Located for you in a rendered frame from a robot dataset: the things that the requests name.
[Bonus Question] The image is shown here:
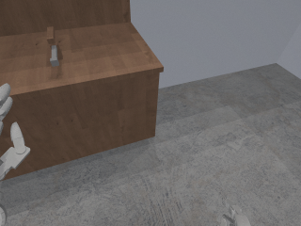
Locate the counter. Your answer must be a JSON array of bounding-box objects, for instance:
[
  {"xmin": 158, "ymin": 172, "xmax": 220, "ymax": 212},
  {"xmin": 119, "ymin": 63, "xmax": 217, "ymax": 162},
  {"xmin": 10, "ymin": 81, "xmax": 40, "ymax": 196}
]
[{"xmin": 0, "ymin": 0, "xmax": 164, "ymax": 181}]

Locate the tap lever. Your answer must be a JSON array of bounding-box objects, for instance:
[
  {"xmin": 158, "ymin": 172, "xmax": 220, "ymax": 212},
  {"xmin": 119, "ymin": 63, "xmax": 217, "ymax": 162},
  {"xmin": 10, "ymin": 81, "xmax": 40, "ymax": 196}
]
[{"xmin": 50, "ymin": 45, "xmax": 59, "ymax": 67}]

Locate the robot left hand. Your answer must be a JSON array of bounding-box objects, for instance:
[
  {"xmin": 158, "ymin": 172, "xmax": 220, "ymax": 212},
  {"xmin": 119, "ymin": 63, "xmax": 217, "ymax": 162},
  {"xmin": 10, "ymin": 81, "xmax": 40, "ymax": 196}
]
[{"xmin": 0, "ymin": 83, "xmax": 31, "ymax": 181}]

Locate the robot right hand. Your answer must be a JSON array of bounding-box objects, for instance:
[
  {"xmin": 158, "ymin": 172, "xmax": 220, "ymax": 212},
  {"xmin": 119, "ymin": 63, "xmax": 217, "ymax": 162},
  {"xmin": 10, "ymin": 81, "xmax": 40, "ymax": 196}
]
[{"xmin": 217, "ymin": 197, "xmax": 251, "ymax": 226}]

